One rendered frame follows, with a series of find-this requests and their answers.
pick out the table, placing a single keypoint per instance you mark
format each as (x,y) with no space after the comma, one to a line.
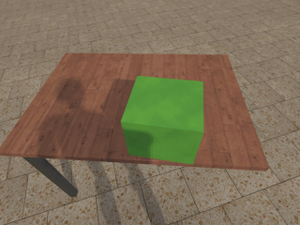
(77,113)

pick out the carton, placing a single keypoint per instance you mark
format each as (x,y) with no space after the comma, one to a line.
(163,119)

